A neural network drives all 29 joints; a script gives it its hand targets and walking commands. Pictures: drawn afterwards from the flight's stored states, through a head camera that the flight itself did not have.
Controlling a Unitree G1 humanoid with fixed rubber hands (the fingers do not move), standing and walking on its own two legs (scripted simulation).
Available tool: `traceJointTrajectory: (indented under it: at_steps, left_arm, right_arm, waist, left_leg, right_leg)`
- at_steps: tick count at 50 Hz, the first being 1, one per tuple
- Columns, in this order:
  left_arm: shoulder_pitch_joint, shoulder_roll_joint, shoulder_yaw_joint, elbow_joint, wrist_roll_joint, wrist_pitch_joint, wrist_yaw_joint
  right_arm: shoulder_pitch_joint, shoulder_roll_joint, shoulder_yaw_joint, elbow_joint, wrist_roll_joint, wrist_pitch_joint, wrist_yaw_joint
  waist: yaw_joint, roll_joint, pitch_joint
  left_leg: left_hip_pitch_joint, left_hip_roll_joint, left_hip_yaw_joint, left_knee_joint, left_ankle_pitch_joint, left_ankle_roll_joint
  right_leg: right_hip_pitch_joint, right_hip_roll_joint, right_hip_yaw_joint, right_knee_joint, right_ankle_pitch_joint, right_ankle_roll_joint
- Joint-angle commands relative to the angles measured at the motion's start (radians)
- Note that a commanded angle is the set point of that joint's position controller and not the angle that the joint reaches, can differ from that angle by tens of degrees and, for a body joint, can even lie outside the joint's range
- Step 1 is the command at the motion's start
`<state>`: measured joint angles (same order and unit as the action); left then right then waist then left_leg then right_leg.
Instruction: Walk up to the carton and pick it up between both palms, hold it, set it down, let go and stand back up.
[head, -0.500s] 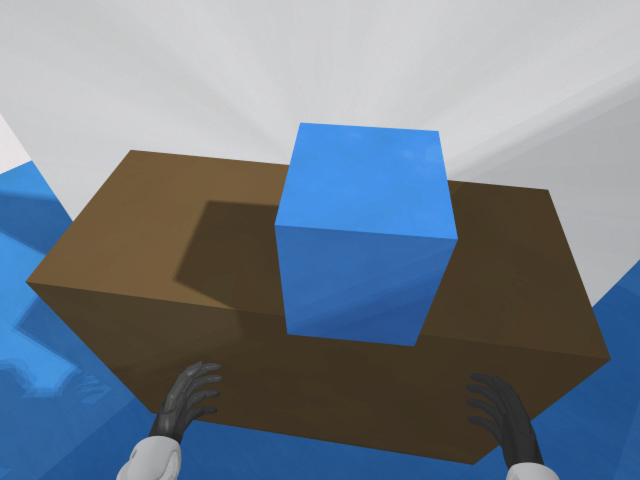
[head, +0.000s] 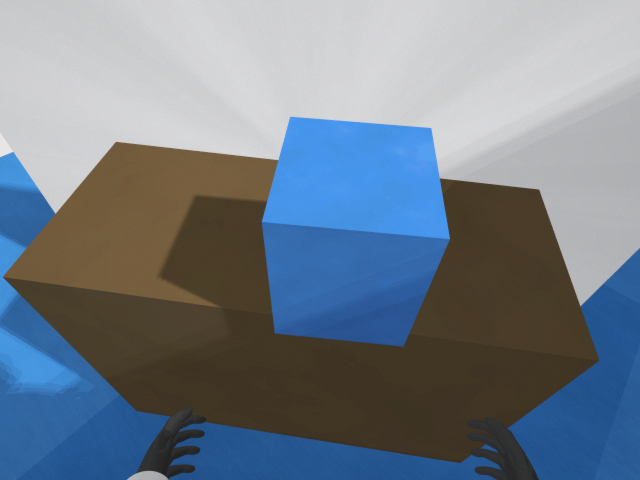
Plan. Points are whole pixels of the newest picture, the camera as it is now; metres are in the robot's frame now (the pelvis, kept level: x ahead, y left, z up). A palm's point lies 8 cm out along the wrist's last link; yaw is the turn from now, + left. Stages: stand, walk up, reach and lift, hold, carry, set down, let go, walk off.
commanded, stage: let go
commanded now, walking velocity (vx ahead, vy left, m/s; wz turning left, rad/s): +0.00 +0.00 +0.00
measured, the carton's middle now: (349, 236) +0.45 -0.02 +0.05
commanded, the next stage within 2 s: stand in 0.20 s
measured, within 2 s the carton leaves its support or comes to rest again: neither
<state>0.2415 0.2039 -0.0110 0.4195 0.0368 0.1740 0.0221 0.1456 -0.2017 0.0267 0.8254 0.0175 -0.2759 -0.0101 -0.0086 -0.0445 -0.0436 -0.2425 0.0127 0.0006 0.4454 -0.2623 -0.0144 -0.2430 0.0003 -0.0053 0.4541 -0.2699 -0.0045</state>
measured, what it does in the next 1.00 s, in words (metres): stands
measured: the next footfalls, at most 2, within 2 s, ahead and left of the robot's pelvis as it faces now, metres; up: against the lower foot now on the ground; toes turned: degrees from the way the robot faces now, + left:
none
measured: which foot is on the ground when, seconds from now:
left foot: down 0.00-1.00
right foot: down 0.00-1.00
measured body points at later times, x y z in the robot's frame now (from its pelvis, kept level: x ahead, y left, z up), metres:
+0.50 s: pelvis -0.01 +0.01 +0.00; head +0.00 +0.02 +0.45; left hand +0.04 +0.26 -0.13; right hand +0.05 -0.25 -0.14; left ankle -0.02 +0.13 -0.74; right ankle -0.02 -0.11 -0.74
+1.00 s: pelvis -0.03 +0.03 +0.00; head -0.04 +0.04 +0.45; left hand -0.06 +0.25 -0.15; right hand -0.06 -0.20 -0.16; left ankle -0.02 +0.13 -0.74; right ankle -0.02 -0.11 -0.74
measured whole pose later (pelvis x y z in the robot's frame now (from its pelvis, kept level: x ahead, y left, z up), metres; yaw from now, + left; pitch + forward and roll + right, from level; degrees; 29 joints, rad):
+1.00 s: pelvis -0.03 +0.03 +0.00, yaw -1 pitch -1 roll +0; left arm 0.46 0.16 -0.01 0.98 0.02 -0.02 0.03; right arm 0.38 -0.16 -0.02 1.08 -0.02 0.00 0.00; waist 0.00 -0.01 -0.03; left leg -0.20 -0.03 0.03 0.44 -0.22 0.04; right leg -0.21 -0.04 0.03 0.44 -0.22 0.04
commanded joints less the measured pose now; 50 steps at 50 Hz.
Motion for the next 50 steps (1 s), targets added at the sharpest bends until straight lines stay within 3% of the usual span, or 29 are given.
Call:
traceJointTrajectory:
  at_steps: [1,3,7,10,11,12,13,14,16,17,21,26,28,29,30,33,34,36,38,39,41,42,43,46,47,48,49,50]
  left_arm:
    - [-0.028,0.099,0.039,-0.135,0.006,0.003,0.003]
    - [-0.043,0.105,0.045,-0.15,0.002,0.005,0.004]
    - [-0.049,0.089,0.029,-0.161,-0.005,0.002,0.0]
    - [-0.041,0.097,0.036,-0.163,-0.006,0.0,0.003]
    - [0.239,0.145,0.061,0.023,-0.001,-0.13,0.008]
    - [0.26,0.145,0.066,0.066,0.002,-0.173,0.006]
    - [0.205,0.161,0.064,0.07,-0.001,-0.203,0.002]
    - [0.163,0.153,0.061,0.062,-0.005,-0.22,-0.004]
    - [0.101,0.127,0.052,0.069,0.004,-0.224,-0.014]
    - [0.13,0.128,0.055,0.084,0.003,-0.22,-0.014]
    - [0.16,0.123,0.055,0.134,-0.003,-0.226,-0.009]
    - [0.232,0.133,0.057,0.228,-0.006,-0.216,-0.003]
    - [0.259,0.121,0.052,0.263,-0.01,-0.211,0.003]
    - [0.287,0.11,0.046,0.291,-0.015,-0.21,0.003]
    - [0.26,0.121,0.048,0.302,-0.013,-0.212,0.003]
    - [0.302,0.094,0.041,0.354,-0.01,-0.206,0.009]
    - [0.296,0.111,0.046,0.373,-0.009,-0.202,0.009]
    - [0.29,0.104,0.044,0.398,-0.009,-0.198,0.01]
    - [0.306,0.064,0.033,0.428,-0.011,-0.202,0.008]
    - [0.29,0.085,0.033,0.438,-0.008,-0.203,0.01]
    - [0.281,0.077,0.035,0.457,-0.012,-0.205,0.01]
    - [0.29,0.061,0.03,0.475,-0.011,-0.205,0.013]
    - [0.302,0.059,0.028,0.483,-0.013,-0.207,0.012]
    - [0.292,0.06,0.028,0.517,-0.016,-0.201,0.012]
    - [0.311,0.037,0.024,0.533,-0.015,-0.203,0.011]
    - [0.318,0.017,0.017,0.545,-0.012,-0.2,0.012]
    - [0.315,0.026,0.018,0.55,-0.012,-0.196,0.019]
    - [0.3,0.044,0.022,0.558,-0.015,-0.2,0.018]
  right_arm:
    - [-0.053,-0.11,-0.047,-0.071,-0.009,-0.012,-0.018]
    - [-0.067,-0.108,-0.05,-0.082,-0.011,-0.014,-0.018]
    - [-0.057,-0.114,-0.061,-0.063,-0.022,-0.004,-0.015]
    - [-0.067,-0.109,-0.057,-0.075,-0.015,-0.011,-0.016]
    - [0.128,-0.19,-0.077,-0.007,-0.079,0.133,0.014]
    - [0.146,-0.169,-0.073,0.004,-0.087,0.19,0.021]
    - [0.114,-0.154,-0.07,-0.024,-0.09,0.215,0.026]
    - [0.117,-0.132,-0.068,-0.028,-0.081,0.231,0.027]
    - [0.099,-0.143,-0.075,-0.029,-0.078,0.245,0.031]
    - [0.104,-0.14,-0.075,-0.025,-0.077,0.247,0.034]
    - [0.127,-0.156,-0.088,0.002,-0.07,0.247,0.037]
    - [0.208,-0.137,-0.088,0.06,-0.06,0.249,0.028]
    - [0.22,-0.162,-0.095,0.089,-0.056,0.253,0.019]
    - [0.214,-0.158,-0.094,0.09,-0.056,0.254,0.021]
    - [0.219,-0.143,-0.092,0.098,-0.055,0.252,0.019]
    - [0.244,-0.127,-0.084,0.134,-0.05,0.26,0.011]
    - [0.26,-0.123,-0.085,0.146,-0.049,0.263,0.007]
    - [0.267,-0.113,-0.081,0.159,-0.046,0.263,0.009]
    - [0.265,-0.116,-0.082,0.176,-0.042,0.264,0.008]
    - [0.264,-0.127,-0.086,0.177,-0.043,0.265,0.007]
    - [0.273,-0.105,-0.081,0.201,-0.044,0.262,0.007]
    - [0.276,-0.108,-0.083,0.202,-0.043,0.263,0.004]
    - [0.266,-0.104,-0.081,0.209,-0.043,0.264,0.001]
    - [0.295,-0.081,-0.077,0.232,-0.038,0.265,0.005]
    - [0.288,-0.076,-0.074,0.236,-0.04,0.267,0.004]
    - [0.271,-0.069,-0.071,0.237,-0.04,0.268,0.002]
    - [0.28,-0.067,-0.071,0.238,-0.04,0.27,0.0]
    - [0.295,-0.072,-0.069,0.242,-0.037,0.27,-0.003]
  waist:
    - [-0.003,0.02,-0.069]
    - [0.007,0.024,-0.084]
    - [-0.013,0.034,-0.052]
    - [0.003,0.027,-0.073]
    - [0.078,0.115,-0.08]
    - [0.047,0.107,-0.065]
    - [0.022,0.059,-0.089]
    - [0.008,0.05,-0.064]
    - [-0.004,-0.01,-0.029]
    - [0.011,-0.052,-0.005]
    - [0.013,0.023,-0.018]
    - [0.015,0.037,0.03]
    - [0.022,0.083,0.026]
    - [0.029,0.046,0.041]
    - [0.013,0.038,0.059]
    - [0.024,0.103,0.103]
    - [0.02,0.065,0.116]
    - [0.013,0.06,0.125]
    - [0.025,0.07,0.097]
    - [0.012,0.015,0.115]
    - [0.013,0.052,0.111]
    - [0.006,0.023,0.142]
    - [0.016,0.035,0.14]
    - [0.004,0.051,0.131]
    - [0.024,0.065,0.125]
    - [0.022,0.038,0.149]
    - [0.016,0.06,0.156]
    - [0.008,0.039,0.123]
  left_leg:
    - [0.013,-0.057,-0.016,-0.067,0.21,-0.005]
    - [0.016,-0.057,-0.013,-0.07,0.2,-0.003]
    - [0.013,-0.048,-0.012,-0.086,0.181,-0.008]
    - [0.006,-0.05,-0.014,-0.086,0.17,-0.006]
    - [0.037,0.1,-0.086,0.039,0.431,0.057]
    - [0.027,0.101,-0.075,0.048,0.377,0.078]
    - [0.055,0.099,-0.078,0.061,0.381,0.071]
    - [0.044,0.095,-0.072,0.054,0.283,0.063]
    - [-0.003,0.068,-0.073,0.041,0.142,0.048]
    - [-0.025,0.07,-0.076,0.033,0.116,0.047]
    - [0.008,0.072,-0.081,0.031,0.17,0.05]
    - [-0.007,0.081,-0.1,-0.014,0.169,0.061]
    - [0.004,0.085,-0.106,-0.038,0.186,0.067]
    - [0.036,0.084,-0.101,-0.034,0.18,0.069]
    - [0.008,0.088,-0.106,-0.047,0.18,0.069]
    - [-0.009,0.079,-0.103,-0.081,0.11,0.071]
    - [-0.006,0.085,-0.11,-0.096,0.073,0.073]
    - [-0.043,0.079,-0.118,-0.121,0.028,0.071]
    - [-0.009,0.08,-0.116,-0.128,-0.007,0.075]
    - [-0.033,0.083,-0.125,-0.134,-0.024,0.079]
    - [-0.025,0.08,-0.124,-0.138,-0.021,0.08]
    - [-0.027,0.078,-0.12,-0.136,-0.017,0.075]
    - [-0.014,0.075,-0.114,-0.136,0.002,0.075]
    - [-0.056,0.084,-0.139,-0.168,-0.093,0.079]
    - [-0.06,0.082,-0.123,-0.166,-0.088,0.076]
    - [-0.063,0.085,-0.125,-0.177,-0.111,0.076]
    - [-0.066,0.084,-0.131,-0.176,-0.089,0.077]
    - [-0.051,0.081,-0.123,-0.171,-0.069,0.078]
  right_leg:
    - [0.099,0.025,0.038,-0.048,0.325,0.007]
    - [0.096,0.024,0.036,-0.05,0.301,0.007]
    - [0.091,0.019,0.035,-0.07,0.279,-0.006]
    - [0.121,0.021,0.028,-0.056,0.275,-0.002]
    - [0.072,-0.091,0.046,-0.011,0.245,0.01]
    - [0.064,-0.091,0.058,-0.029,0.192,0.021]
    - [0.049,-0.1,0.068,-0.02,0.274,0.011]
    - [0.011,-0.095,0.082,-0.026,0.256,0.001]
    - [0.001,-0.098,0.092,-0.028,0.249,-0.013]
    - [-0.007,-0.096,0.091,-0.035,0.237,-0.011]
    - [0.01,-0.095,0.093,-0.029,0.263,-0.019]
    - [0.012,-0.083,0.081,-0.031,0.187,-0.012]
    - [0.033,-0.081,0.084,-0.03,0.178,-0.005]
    - [0.0,-0.08,0.081,-0.042,0.163,-0.003]
    - [0.012,-0.082,0.087,-0.044,0.171,-0.005]
    - [0.0,-0.083,0.096,-0.067,0.121,-0.002]
    - [-0.006,-0.084,0.09,-0.071,0.122,0.0]
    - [0.022,-0.084,0.083,-0.066,0.12,0.005]
    - [0.009,-0.076,0.081,-0.069,0.09,-0.001]
    - [0.016,-0.073,0.08,-0.082,0.073,0.002]
    - [0.026,-0.082,0.084,-0.079,0.092,0.001]
    - [0.0,-0.081,0.085,-0.086,0.09,0.005]
    - [-0.011,-0.083,0.087,-0.089,0.097,0.009]
    - [0.023,-0.071,0.071,-0.07,0.073,0.009]
    - [0.023,-0.077,0.077,-0.069,0.083,0.014]
    - [-0.001,-0.069,0.071,-0.066,0.057,0.013]
    - [0.015,-0.078,0.075,-0.068,0.084,0.012]
    - [0.025,-0.086,0.085,-0.069,0.085,0.006]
